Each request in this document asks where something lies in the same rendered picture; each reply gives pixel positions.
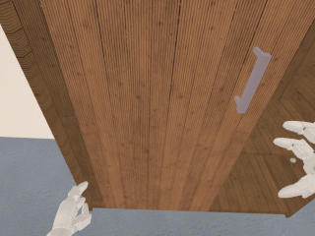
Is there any handle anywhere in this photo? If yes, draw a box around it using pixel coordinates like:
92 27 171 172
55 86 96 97
234 46 272 114

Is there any robot left hand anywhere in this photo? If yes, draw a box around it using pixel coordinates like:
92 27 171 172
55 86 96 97
52 181 92 235

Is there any robot right hand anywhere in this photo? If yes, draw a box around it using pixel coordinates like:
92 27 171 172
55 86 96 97
274 121 315 199

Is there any wardrobe door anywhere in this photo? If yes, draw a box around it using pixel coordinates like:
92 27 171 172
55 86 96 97
11 0 103 202
38 0 315 212

